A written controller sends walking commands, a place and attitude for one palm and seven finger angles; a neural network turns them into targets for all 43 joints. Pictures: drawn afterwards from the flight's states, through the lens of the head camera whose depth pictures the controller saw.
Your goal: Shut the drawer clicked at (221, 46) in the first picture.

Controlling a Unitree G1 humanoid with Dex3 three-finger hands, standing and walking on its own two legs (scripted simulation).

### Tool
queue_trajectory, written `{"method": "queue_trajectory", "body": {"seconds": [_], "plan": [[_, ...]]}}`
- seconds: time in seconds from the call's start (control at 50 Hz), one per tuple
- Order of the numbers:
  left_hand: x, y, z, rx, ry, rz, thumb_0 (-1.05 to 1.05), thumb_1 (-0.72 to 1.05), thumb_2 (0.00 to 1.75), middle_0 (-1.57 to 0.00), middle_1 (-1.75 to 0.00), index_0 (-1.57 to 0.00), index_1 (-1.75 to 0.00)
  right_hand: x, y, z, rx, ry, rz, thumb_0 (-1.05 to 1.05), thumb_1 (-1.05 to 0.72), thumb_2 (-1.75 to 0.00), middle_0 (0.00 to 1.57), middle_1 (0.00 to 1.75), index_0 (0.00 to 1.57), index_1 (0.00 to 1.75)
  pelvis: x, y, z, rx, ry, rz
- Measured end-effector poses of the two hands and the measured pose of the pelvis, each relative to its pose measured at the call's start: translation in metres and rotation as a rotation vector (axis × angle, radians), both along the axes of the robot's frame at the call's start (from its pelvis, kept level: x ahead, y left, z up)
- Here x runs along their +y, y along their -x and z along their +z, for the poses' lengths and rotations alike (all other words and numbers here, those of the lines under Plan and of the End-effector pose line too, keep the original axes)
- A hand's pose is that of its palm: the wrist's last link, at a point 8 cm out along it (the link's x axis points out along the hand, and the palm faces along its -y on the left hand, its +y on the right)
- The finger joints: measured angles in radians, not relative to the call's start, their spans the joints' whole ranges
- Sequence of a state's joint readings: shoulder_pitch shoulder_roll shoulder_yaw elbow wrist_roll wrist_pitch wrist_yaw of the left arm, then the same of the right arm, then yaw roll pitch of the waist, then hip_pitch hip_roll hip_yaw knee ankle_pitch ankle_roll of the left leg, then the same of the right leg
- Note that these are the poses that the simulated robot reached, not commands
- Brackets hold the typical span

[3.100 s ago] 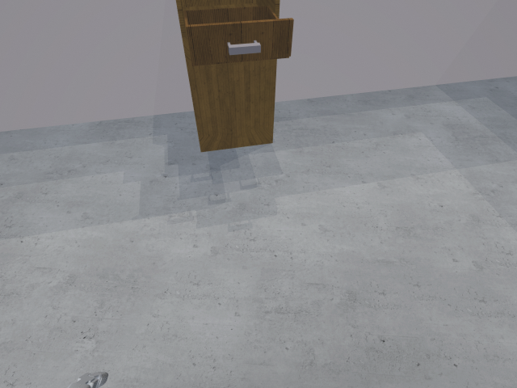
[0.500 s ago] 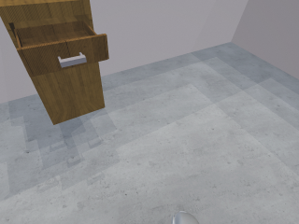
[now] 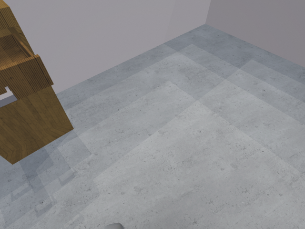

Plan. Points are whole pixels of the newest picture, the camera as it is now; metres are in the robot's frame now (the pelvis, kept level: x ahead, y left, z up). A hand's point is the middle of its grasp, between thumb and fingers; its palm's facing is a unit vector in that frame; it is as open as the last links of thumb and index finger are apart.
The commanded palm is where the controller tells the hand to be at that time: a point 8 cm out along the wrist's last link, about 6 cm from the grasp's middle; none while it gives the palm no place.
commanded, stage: walk to a spot facing it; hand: left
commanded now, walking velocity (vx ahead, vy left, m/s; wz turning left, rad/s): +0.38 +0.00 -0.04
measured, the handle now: out of the picture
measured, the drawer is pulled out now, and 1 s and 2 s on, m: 0.30 0.30 0.30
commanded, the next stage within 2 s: turn to face it in 0.26 s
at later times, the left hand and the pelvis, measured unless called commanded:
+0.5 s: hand (81, 209) +0.20 +0.23 -0.17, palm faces +0.01 -0.99 -0.16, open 7.3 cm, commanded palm none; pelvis +0.20 +0.06 +0.01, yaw -4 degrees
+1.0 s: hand (89, 175) +0.30 +0.23 -0.15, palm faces +0.28 -0.93 -0.24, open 7.3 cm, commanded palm none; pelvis +0.26 +0.02 +0.01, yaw +15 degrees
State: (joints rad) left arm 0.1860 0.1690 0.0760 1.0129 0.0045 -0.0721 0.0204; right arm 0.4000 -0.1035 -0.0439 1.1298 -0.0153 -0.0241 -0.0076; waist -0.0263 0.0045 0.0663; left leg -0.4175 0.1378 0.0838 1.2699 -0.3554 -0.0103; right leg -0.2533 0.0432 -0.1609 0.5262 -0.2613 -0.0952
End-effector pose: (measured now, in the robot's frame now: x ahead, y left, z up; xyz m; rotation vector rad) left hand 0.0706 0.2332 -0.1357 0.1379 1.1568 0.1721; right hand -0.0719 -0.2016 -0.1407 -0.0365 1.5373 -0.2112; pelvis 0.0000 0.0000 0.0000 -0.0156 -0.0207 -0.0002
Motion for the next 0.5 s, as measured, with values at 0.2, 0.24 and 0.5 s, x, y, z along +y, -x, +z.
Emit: {"method": "queue_trajectory", "body": {"seconds": [0.2,0.24,0.5], "plan": [[0.021,-0.005,0.004,0.187,0.004,0.033,-0.01,0.93,0.90,-0.20,-0.30,-0.20,-0.30,-0.021,-0.234,0.019,-0.381,0.077,0.132,0.01,-0.94,-0.90,0.20,0.30,0.19,0.30,0.020,-0.086,0.008,0.010,0.002,-0.014],[0.023,-0.006,-0.002,0.223,0.026,0.056,-0.01,0.92,0.90,-0.20,-0.30,-0.20,-0.30,-0.013,-0.270,0.021,-0.405,0.082,0.168,0.01,-0.94,-0.90,0.20,0.30,0.19,0.30,0.028,-0.106,0.005,0.008,0.004,-0.015],[0.049,-0.129,-0.007,0.247,0.045,-0.009,0.00,0.91,0.90,-0.20,-0.30,-0.20,-0.30,0.025,-0.322,0.019,-0.355,0.109,0.069,-0.02,-0.96,-0.90,0.21,0.30,0.20,0.30,0.058,-0.202,0.006,-0.012,-0.012,-0.065]]}}
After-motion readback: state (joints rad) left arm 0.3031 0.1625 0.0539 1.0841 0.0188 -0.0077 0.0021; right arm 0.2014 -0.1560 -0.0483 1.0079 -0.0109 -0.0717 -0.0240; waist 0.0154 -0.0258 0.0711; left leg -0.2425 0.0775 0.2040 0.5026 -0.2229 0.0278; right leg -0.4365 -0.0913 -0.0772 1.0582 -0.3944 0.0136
